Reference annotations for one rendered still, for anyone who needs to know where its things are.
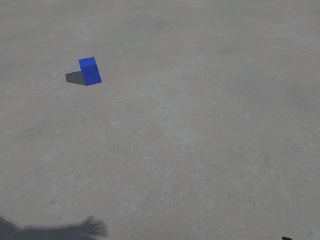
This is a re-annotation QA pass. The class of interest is carton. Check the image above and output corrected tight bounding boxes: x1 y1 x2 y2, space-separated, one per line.
78 56 102 86

